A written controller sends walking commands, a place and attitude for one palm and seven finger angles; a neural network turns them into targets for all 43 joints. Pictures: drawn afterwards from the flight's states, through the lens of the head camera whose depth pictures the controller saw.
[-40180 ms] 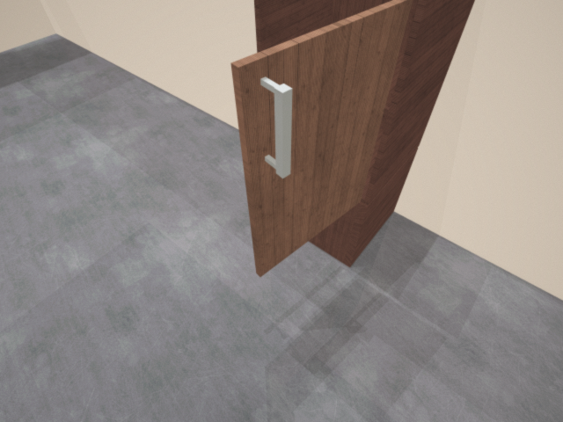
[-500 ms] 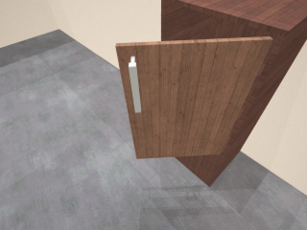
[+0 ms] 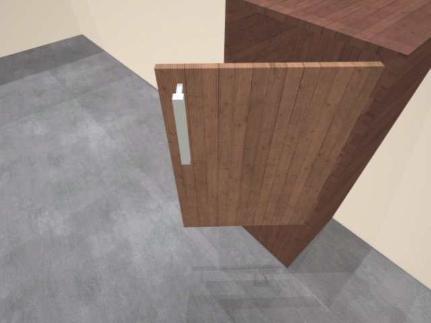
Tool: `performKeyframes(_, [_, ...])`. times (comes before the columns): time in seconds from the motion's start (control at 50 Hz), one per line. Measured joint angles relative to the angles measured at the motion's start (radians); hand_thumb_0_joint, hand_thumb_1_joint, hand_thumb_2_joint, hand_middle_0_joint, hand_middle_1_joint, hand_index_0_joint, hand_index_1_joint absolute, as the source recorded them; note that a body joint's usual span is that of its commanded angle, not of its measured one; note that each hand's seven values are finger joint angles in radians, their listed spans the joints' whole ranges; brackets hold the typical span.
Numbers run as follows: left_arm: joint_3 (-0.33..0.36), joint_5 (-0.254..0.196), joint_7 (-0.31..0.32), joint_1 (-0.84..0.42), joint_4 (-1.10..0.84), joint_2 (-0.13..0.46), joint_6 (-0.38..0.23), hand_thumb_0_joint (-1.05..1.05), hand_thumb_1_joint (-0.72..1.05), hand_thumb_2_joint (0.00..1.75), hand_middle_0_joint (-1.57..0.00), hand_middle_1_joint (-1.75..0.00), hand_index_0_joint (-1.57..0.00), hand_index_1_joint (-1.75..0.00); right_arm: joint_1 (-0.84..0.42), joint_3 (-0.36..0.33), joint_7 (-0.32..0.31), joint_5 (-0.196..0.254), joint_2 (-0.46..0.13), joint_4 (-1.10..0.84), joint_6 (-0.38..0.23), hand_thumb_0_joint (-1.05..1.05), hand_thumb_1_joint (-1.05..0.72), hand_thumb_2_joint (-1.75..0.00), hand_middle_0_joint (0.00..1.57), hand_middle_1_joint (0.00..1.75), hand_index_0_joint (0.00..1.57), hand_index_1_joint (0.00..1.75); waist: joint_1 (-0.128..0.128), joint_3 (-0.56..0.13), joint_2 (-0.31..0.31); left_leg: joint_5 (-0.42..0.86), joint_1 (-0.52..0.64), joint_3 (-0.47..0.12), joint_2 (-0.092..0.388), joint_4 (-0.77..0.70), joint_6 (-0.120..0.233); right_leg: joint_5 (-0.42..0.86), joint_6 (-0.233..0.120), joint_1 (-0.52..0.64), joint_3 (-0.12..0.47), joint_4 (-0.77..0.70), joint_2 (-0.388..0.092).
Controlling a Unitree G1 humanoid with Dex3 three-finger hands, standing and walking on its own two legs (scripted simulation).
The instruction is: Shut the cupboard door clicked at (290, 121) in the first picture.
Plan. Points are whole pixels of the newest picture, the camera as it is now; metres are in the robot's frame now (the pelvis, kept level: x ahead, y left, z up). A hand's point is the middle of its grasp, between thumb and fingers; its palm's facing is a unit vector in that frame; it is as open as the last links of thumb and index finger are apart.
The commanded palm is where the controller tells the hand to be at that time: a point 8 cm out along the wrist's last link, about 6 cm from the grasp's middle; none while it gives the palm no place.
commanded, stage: shuffle to correct the standing spot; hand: left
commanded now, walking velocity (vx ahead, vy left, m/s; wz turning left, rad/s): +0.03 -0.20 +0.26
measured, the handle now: (183, 126) +0.46 +0.10 +0.13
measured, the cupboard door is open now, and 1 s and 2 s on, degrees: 49 49 49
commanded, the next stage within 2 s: come to a stop and stand still in 0.72 s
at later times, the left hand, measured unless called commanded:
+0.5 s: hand out of the picture -0.01 +0.10 -0.19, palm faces +0.09 -0.98 -0.17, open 7.4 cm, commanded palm none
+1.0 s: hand out of the picture +0.07 +0.08 -0.17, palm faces +0.11 -0.98 -0.17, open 7.4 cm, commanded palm none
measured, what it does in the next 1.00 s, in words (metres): steps to the right: left foot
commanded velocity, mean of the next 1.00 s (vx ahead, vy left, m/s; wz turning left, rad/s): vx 0.00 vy -0.16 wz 0.04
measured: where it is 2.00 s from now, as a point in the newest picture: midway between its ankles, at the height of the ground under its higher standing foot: outside the picture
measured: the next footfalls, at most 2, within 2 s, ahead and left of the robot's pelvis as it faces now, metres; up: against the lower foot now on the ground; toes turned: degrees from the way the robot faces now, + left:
left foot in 0.76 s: +0.06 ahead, +0.00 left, +0.00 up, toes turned +5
right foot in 1.10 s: +0.04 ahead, -0.32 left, +0.00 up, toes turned +3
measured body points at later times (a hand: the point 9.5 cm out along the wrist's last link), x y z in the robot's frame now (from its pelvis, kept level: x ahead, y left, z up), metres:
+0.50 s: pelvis +0.02 -0.06 -0.01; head +0.05 -0.06 +0.44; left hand -0.02 +0.15 -0.17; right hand +0.01 -0.28 -0.17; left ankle -0.03 +0.07 -0.72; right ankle +0.00 -0.09 -0.74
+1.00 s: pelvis +0.01 -0.12 +0.00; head +0.05 -0.09 +0.45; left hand +0.06 +0.13 -0.16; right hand +0.03 -0.34 -0.14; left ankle +0.02 +0.00 -0.74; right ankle +0.00 -0.33 -0.68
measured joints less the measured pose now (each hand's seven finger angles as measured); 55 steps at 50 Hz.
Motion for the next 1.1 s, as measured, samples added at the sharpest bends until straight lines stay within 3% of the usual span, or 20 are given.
performKeyframes(0.28, [0.02, 0.012, -0.015, 0.019, -0.019, -0.003, 0.023, 0.0, 0.92, 0.9, -0.2, -0.3, -0.2, -0.29, 0.029, -0.014, -0.013, -0.013, 0.034, 0.022, 0.013, 0.0, -0.91, -0.9, 0.2, 0.3, 0.2, 0.3, -0.006, 0.0, -0.024, -0.036, -0.023, -0.04, 0.008, 0.053, -0.026, -0.059, -0.028, -0.018, -0.04, 0.065, 0.004])
performKeyframes(0.4, [0.039, 0.018, -0.024, 0.04, -0.046, -0.017, 0.036, 0.0, 0.91, 0.9, -0.2, -0.3, -0.2, -0.29, 0.024, -0.035, -0.027, -0.014, 0.025, 0.008, 0.023, 0.0, -0.91, -0.9, 0.2, 0.3, 0.2, 0.3, -0.003, 0.011, -0.015, -0.072, -0.065, -0.046, 0.039, 0.117, -0.053, -0.085, -0.057, -0.048, -0.049, 0.103, 0.032])
performKeyframes(0.44, [0.045, 0.02, -0.024, 0.046, -0.055, -0.019, 0.037, 0.0, 0.91, 0.9, -0.2, -0.3, -0.2, -0.29, 0.019, -0.041, -0.031, -0.012, 0.02, 0.002, 0.028, 0.0, -0.91, -0.9, 0.2, 0.3, 0.2, 0.3, -0.005, 0.015, -0.01, -0.094, -0.09, -0.048, 0.059, 0.166, -0.047, -0.088, -0.07, -0.051, -0.058, 0.103, 0.048])
performKeyframes(0.5, [0.056, 0.021, -0.018, 0.042, -0.07, -0.017, 0.041, 0.0, 0.91, 0.9, -0.2, -0.3, -0.2, -0.29, 0.006, -0.049, -0.038, -0.006, 0.02, -0.004, 0.043, 0.0, -0.91, -0.9, 0.2, 0.3, 0.2, 0.3, 0.0, 0.027, -0.016, -0.221, -0.177, -0.064, 0.071, 0.388, -0.032, -0.078, -0.094, -0.038, -0.082, 0.077, 0.07])
performKeyframes(0.58, [0.064, 0.021, -0.011, 0.04, -0.091, -0.018, 0.047, 0.0, 0.91, 0.9, -0.2, -0.3, -0.2, -0.29, -0.024, -0.059, -0.039, -0.005, 0.017, -0.016, 0.055, 0.0, -0.91, -0.9, 0.2, 0.3, 0.2, 0.3, 0.017, 0.038, -0.029, -0.254, -0.272, -0.064, 0.071, 0.615, -0.035, -0.047, -0.113, -0.014, -0.096, 0.02, 0.096])
performKeyframes(0.68, [0.071, 0.027, -0.013, 0.042, -0.11, -0.02, 0.056, 0.0, 0.91, 0.9, -0.2, -0.3, -0.2, -0.29, -0.055, -0.064, -0.042, -0.003, 0.012, -0.045, 0.055, 0.0, -0.91, -0.9, 0.2, 0.3, 0.2, 0.3, 0.024, 0.031, -0.03, -0.236, -0.284, -0.04, 0.068, 0.567, -0.029, -0.018, -0.113, 0.016, -0.104, -0.04, 0.13])
performKeyframes(0.72, [0.08, 0.025, -0.018, 0.038, -0.116, -0.014, 0.066, 0.0, 0.91, 0.9, -0.2, -0.3, -0.2, -0.29, -0.057, -0.063, -0.047, -0.002, 0.017, -0.059, 0.047, 0.0, -0.91, -0.9, 0.2, 0.3, 0.2, 0.3, 0.018, 0.027, -0.038, -0.222, -0.241, -0.015, 0.068, 0.42, -0.014, -0.014, -0.088, 0.022, -0.106, -0.046, 0.14])
performKeyframes(0.74, [0.084, 0.022, -0.021, 0.036, -0.118, -0.009, 0.072, 0.0, 0.91, 0.9, -0.2, -0.3, -0.2, -0.29, -0.054, -0.061, -0.05, -0.002, 0.018, -0.069, 0.034, 0.0, -0.91, -0.9, 0.2, 0.3, 0.2, 0.3, 0.01, 0.027, -0.039, -0.15, -0.195, -0.001, 0.07, 0.292, 0.003, -0.024, -0.038, 0.004, -0.107, -0.004, 0.144])
performKeyframes(0.76, [0.087, 0.014, -0.025, 0.033, -0.122, -0.006, 0.077, 0.0, 0.91, 0.9, -0.2, -0.3, -0.2, -0.29, -0.047, -0.059, -0.056, -0.003, 0.016, -0.084, 0.02, 0.0, -0.91, -0.9, 0.2, 0.3, 0.2, 0.3, -0.001, 0.028, -0.035, -0.038, -0.169, 0.003, 0.081, 0.212, 0.028, -0.067, 0.04, -0.051, -0.101, 0.132, 0.148])
performKeyframes(0.78, [0.089, 0.01, -0.027, 0.024, -0.124, 0.004, 0.085, 0.0, 0.91, 0.9, -0.2, -0.3, -0.2, -0.29, -0.04, -0.054, -0.062, -0.005, 0.018, -0.093, 0.014, 0.0, -0.91, -0.9, 0.2, 0.3, 0.2, 0.3, -0.013, 0.032, -0.045, -0.016, -0.171, 0.009, 0.081, 0.223, 0.03, -0.137, 0.079, -0.117, -0.07, 0.323, 0.138])
performKeyframes(0.82, [0.097, 0.02, -0.032, 0.008, -0.136, 0.023, 0.102, 0.0, 0.91, 0.9, -0.2, -0.3, -0.2, -0.29, -0.021, -0.046, -0.057, -0.009, 0.016, -0.096, 0.02, 0.0, -0.91, -0.9, 0.2, 0.3, 0.2, 0.3, -0.018, 0.023, -0.057, -0.054, -0.17, 0.018, 0.085, 0.243, 0.014, -0.194, 0.084, -0.231, -0.004, 0.641, 0.106])
performKeyframes(0.88, [0.106, 0.03, -0.043, -0.038, -0.16, 0.048, 0.101, 0.0, 0.91, 0.9, -0.2, -0.3, -0.2, -0.29, 0.006, -0.038, -0.045, -0.019, 0.013, -0.082, 0.021, 0.0, -0.91, -0.9, 0.2, 0.3, 0.2, 0.3, -0.014, 0.007, -0.046, -0.047, -0.169, -0.002, 0.098, 0.198, -0.013, -0.127, 0.094, -0.32, 0.071, 0.812, 0.021])
performKeyframes(0.92, [0.105, 0.025, -0.044, -0.07, -0.18, 0.059, 0.088, 0.0, 0.91, 0.9, -0.2, -0.3, -0.2, -0.29, 0.011, -0.033, -0.031, -0.026, 0.013, -0.077, 0.023, 0.0, -0.91, -0.9, 0.2, 0.3, 0.2, 0.3, -0.01, 0.013, -0.031, -0.014, -0.173, -0.028, 0.11, 0.163, -0.026, -0.112, 0.103, -0.32, 0.099, 0.759, -0.039])
performKeyframes(0.98, [0.095, 0.015, -0.04, -0.102, -0.194, 0.066, 0.068, 0.0, 0.91, 0.9, -0.19, -0.3, -0.19, -0.29, 0.005, -0.034, -0.007, -0.032, 0.015, -0.087, 0.028, 0.0, -0.9, -0.9, 0.2, 0.3, 0.2, 0.3, -0.012, 0.03, -0.007, 0.019, -0.187, -0.059, 0.134, 0.132, -0.042, -0.151, 0.12, -0.261, 0.085, 0.539, -0.1])
performKeyframes(1.06, [0.078, 0.009, -0.036, -0.107, -0.185, 0.072, 0.041, 0.0, 0.91, 0.9, -0.19, -0.3, -0.19, -0.29, 0.001, -0.05, 0.012, -0.031, 0.005, -0.103, 0.046, 0.01, -0.92, -0.9, 0.2, 0.3, 0.2, 0.3, -0.024, 0.041, 0.006, 0.007, -0.232, -0.083, 0.153, 0.181, -0.077, -0.124, 0.13, -0.123, 0.024, 0.192, -0.106])
performKeyframes(1.1, [0.073, 0.01, -0.029, -0.092, -0.172, 0.083, 0.022, 0.0, 0.91, 0.9, -0.19, -0.3, -0.19, -0.29, 0.004, -0.056, 0.018, -0.022, 0.003, -0.11, 0.053, 0.01, -0.92, -0.9, 0.2, 0.3, 0.21, 0.3, -0.018, 0.034, -0.035, -0.039, -0.268, -0.067, 0.131, 0.255, -0.092, -0.063, 0.112, -0.087, 0.044, 0.1, -0.12])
